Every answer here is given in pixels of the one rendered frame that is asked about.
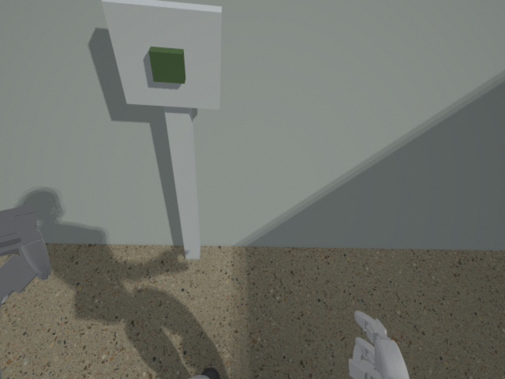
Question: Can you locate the robot right hand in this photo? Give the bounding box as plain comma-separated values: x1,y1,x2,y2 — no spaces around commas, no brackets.
349,310,410,379

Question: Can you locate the robot left hand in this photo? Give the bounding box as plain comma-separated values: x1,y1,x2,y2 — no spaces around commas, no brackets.
0,205,51,308

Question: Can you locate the panel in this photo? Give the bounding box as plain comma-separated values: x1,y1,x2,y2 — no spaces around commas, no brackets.
101,0,222,259

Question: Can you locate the button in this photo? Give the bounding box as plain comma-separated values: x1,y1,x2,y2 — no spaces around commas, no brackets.
149,47,185,84

